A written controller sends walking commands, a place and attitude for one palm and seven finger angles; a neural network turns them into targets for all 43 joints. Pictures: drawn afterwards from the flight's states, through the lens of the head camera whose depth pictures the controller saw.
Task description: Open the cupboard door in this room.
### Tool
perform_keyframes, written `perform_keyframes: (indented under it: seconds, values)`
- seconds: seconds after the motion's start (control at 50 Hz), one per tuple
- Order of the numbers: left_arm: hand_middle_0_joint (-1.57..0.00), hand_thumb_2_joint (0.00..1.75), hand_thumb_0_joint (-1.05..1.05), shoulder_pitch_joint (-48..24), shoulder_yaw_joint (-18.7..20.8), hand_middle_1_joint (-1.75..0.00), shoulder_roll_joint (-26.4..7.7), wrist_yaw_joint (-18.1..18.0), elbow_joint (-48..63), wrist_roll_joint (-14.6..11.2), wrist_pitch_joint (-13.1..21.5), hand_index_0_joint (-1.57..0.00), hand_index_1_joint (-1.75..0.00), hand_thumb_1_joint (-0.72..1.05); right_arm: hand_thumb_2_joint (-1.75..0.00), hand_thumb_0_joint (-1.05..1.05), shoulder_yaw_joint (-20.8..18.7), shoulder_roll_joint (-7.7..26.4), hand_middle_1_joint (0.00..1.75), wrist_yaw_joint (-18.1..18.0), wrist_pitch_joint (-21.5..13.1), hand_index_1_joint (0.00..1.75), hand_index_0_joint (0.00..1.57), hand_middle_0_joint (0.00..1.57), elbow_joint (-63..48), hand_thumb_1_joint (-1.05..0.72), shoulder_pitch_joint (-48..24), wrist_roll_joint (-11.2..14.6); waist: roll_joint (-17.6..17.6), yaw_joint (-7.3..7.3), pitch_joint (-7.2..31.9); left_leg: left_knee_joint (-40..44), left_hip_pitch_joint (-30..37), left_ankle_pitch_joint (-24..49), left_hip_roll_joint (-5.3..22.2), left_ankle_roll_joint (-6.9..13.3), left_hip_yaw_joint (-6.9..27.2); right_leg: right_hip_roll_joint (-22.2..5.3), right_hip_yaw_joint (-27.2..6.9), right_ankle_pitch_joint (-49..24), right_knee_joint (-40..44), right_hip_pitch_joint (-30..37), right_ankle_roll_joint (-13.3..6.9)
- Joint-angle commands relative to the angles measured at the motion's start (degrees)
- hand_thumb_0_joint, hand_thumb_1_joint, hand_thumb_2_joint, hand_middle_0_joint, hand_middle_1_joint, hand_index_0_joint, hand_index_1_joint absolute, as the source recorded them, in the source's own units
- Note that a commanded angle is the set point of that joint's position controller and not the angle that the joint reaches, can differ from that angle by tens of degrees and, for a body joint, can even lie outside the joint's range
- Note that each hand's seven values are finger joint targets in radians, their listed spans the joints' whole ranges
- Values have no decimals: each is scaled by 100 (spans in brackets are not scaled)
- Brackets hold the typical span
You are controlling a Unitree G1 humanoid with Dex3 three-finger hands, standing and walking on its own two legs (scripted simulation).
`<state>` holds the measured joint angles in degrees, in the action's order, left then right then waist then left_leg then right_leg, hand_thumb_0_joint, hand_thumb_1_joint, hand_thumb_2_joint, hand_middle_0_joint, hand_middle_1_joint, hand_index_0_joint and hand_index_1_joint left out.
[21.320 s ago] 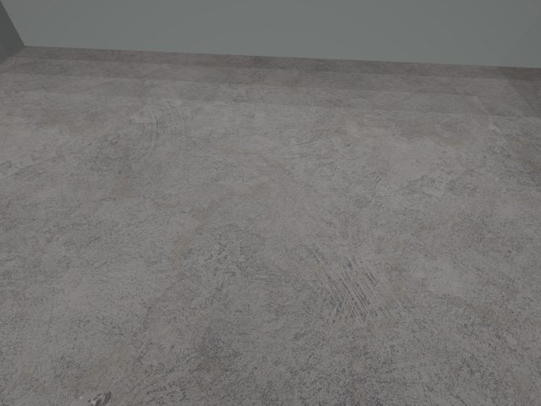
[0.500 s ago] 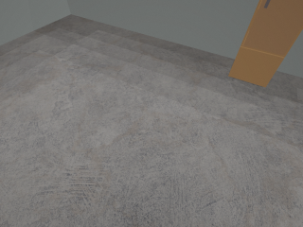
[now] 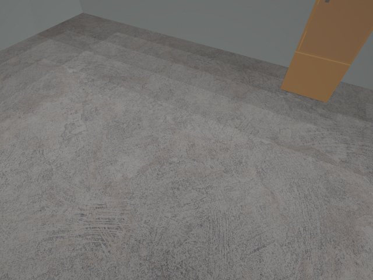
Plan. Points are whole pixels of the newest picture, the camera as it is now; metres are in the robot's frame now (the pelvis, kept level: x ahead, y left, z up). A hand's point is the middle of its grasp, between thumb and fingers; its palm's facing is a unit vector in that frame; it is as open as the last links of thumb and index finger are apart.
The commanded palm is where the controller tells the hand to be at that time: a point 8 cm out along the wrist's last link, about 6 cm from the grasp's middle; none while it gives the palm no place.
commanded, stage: turn or walk to find it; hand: left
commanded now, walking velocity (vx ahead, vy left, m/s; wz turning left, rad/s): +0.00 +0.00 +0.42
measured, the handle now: out of the picture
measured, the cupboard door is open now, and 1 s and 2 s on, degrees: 0 0 0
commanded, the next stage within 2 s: stand and wait in 0.30 s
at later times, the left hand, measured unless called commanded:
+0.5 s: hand out of the picture -0.03 +0.21 -0.19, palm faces +0.12 -0.97 -0.23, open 7.4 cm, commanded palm none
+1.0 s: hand out of the picture -0.04 +0.20 -0.17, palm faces +0.14 -0.95 -0.29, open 7.4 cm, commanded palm none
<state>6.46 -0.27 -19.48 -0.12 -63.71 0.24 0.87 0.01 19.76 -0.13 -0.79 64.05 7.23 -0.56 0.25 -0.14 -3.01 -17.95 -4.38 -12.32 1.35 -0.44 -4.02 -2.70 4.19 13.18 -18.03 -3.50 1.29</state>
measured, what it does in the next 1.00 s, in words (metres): steps on the spot: right foot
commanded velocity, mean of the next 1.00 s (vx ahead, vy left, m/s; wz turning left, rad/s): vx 0.00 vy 0.00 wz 0.12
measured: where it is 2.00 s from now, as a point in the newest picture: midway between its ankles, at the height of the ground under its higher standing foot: outside the picture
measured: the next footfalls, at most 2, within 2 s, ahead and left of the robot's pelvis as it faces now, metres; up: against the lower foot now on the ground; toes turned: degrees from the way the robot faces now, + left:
right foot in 0.66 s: +0.00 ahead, -0.13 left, +0.00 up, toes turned -9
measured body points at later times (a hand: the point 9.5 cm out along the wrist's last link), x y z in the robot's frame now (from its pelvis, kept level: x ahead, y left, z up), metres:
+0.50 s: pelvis -0.04 +0.01 -0.01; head -0.01 +0.02 +0.43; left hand -0.04 +0.26 -0.17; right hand +0.04 -0.22 -0.16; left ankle -0.03 +0.11 -0.75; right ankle -0.06 -0.13 -0.71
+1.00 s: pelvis -0.04 -0.03 +0.00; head -0.03 -0.03 +0.44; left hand -0.05 +0.25 -0.15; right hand +0.05 -0.32 -0.14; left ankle -0.03 +0.12 -0.75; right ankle -0.05 -0.14 -0.75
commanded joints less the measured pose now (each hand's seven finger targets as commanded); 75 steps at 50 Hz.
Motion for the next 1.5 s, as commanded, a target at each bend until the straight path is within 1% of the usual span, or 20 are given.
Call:
perform_keyframes:
  seconds: [0.0,0.14,0.26,0.32,0.34,0.36,0.38,0.4,0.5,0.6,0.62,0.66,0.68,0.7,0.78,0.84,0.9,1.08,1.42,1.48]
  values:
    - [-20,90,0,36,237,-30,-932,-103,344,5,12,-20,-30,90,-90,0,-199,863,30,-75,-65,30,20,20,-370,-90,-91,5,-112,45,610,-221,52,2351,706,91,584,-712,-212,-2036,-245,114,-134]
    - [-20,90,0,352,242,-30,-645,-160,476,15,-138,-20,-30,90,-90,0,-202,467,30,-41,133,30,20,20,-525,-90,95,-17,38,96,430,-794,-731,2009,600,41,667,-881,-75,-1820,-696,-51,-104]
    - [-20,90,0,385,373,-30,-737,-173,765,58,-175,-20,-30,90,-90,0,-320,276,30,-12,219,30,20,20,-787,-90,230,-20,760,55,267,-1862,-1218,609,252,-44,381,-1499,-379,-1219,-503,-521,-568]
    - [-20,90,0,249,366,-30,-591,-161,889,89,-182,-20,-30,90,-90,0,-347,83,30,17,218,30,20,20,-817,-90,447,-33,650,-77,91,-1686,-984,45,348,-23,340,-1512,-178,-753,-716,-1189,-570]
    - [-20,90,0,249,351,-30,-448,-148,908,82,-200,-20,-30,90,-90,0,-350,146,30,24,185,30,20,20,-805,-90,581,-48,142,-138,131,-1179,-767,552,603,109,823,-1134,91,-252,-1121,-1471,-321]
    - [-20,90,0,204,279,-30,-153,-141,921,52,-221,-20,-30,90,-90,0,-371,367,30,24,132,30,20,20,-776,-90,676,-74,-965,-192,138,-287,-840,671,1103,406,1991,-425,416,558,-1935,-1581,42]
    - [-20,90,0,122,232,-30,3,-156,950,46,-231,-20,-30,90,-90,0,-425,519,30,-30,75,30,20,20,-731,-90,782,-78,-1526,-238,154,447,-817,804,1568,753,2876,-65,236,1615,-2819,-1758,133]
    - [-20,90,0,193,231,-30,-28,-167,900,53,-244,-20,-30,90,-90,0,-445,559,30,-96,43,30,20,20,-698,-90,759,-51,-1340,-199,195,550,-737,798,1702,981,2923,-160,-206,1983,-3348,-1905,72]
    - [-20,90,0,629,157,-30,234,-101,536,71,-164,-20,-30,90,-90,0,-409,332,30,-166,-1,30,20,20,-594,-90,461,-42,-725,10,553,236,-380,752,1278,1105,1996,-130,-314,1576,-2934,-1734,72]
    - [-20,90,0,1169,170,-30,40,-130,191,78,-23,-20,-30,90,-90,0,-464,418,30,-143,-16,30,20,20,-426,-90,318,37,-450,203,564,-192,-717,356,779,658,1439,-75,-163,111,-452,-426,69]
    - [-20,90,0,1107,190,-30,-198,-159,175,91,26,-20,-30,90,-90,0,-436,233,30,-119,-23,30,20,20,-412,-90,396,75,-68,125,424,-459,-1093,76,532,414,1227,-384,-581,-1,-61,-132,-13]
    - [-20,90,0,683,224,-30,-578,-146,274,73,70,-20,-30,90,-90,0,-365,15,30,-53,8,30,20,20,-449,-90,375,63,572,-68,4,-646,-1072,-516,65,67,744,-1117,-1361,644,417,-917,-401]
    - [-20,90,0,582,291,-30,-664,-125,311,74,93,-20,-30,90,-90,0,-359,41,30,-73,72,30,20,20,-436,-90,276,0,1324,-3,-263,-862,-1023,-561,61,20,631,-1171,-1579,1078,680,-1315,-540]
    - [-20,90,0,516,290,-30,-632,-120,332,75,77,-20,-30,90,-90,0,-370,154,30,-80,94,30,20,20,-427,-90,266,-23,1382,10,-520,-991,-956,-538,91,44,651,-1203,-1653,1389,845,-1587,-620]
    - [-20,90,0,441,291,-30,-626,-85,330,36,102,-20,-30,90,-90,0,-334,434,30,-87,-25,30,20,20,-271,-90,324,-14,424,-44,-127,-488,-447,330,325,111,793,-664,-1012,593,357,-1236,-418]
    - [-20,90,0,335,329,-30,-821,-64,316,49,70,-20,-30,90,-90,0,-325,685,30,-75,-28,30,20,20,-280,-90,128,-18,253,4,-324,-268,-516,-34,369,92,841,-556,-1023,1288,528,-1302,-327]
    - [-20,90,0,247,342,-30,-942,-47,309,44,82,-20,-30,90,-90,0,-303,811,30,-78,-64,30,20,20,-285,-90,32,-17,-14,24,-200,-158,-519,205,456,115,896,-515,-969,808,458,-1004,-303]
    - [-20,90,0,-11,289,-30,-1184,-30,289,12,105,-20,-30,90,-90,0,-227,1146,30,-90,-127,30,20,20,-332,-90,-249,5,-115,45,451,-126,-127,1275,629,103,890,-556,-762,-1070,238,-209,-267]
    - [-20,90,0,-210,253,-30,-1262,-44,448,23,56,-20,-30,90,-90,0,-231,1279,30,-116,-157,30,20,20,-398,-90,-360,14,29,39,551,-135,304,2171,704,128,745,-528,-653,-1725,99,-102,-218]
    - [-20,90,0,27,192,-30,-713,-81,447,12,-106,-20,-30,90,-90,0,-172,695,30,-155,-56,30,20,20,-364,-90,2,-6,-67,-19,493,-372,367,2370,765,41,512,-449,-674,-1947,-245,-395,-139]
